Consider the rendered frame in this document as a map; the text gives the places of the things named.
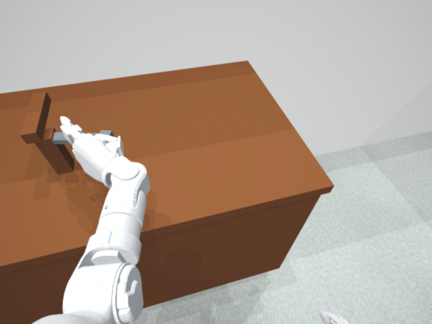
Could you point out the left robot forearm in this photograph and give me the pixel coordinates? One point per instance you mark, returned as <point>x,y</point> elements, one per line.
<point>117,238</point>

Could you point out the tap lever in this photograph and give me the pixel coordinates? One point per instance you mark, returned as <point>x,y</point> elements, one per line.
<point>59,138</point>

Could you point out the robot left upper arm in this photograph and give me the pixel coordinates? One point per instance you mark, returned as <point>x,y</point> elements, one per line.
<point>101,294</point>

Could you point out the left robot hand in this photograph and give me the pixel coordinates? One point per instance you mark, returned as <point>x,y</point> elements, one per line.
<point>92,152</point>

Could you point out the counter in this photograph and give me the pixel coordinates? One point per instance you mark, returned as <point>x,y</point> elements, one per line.
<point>232,183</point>

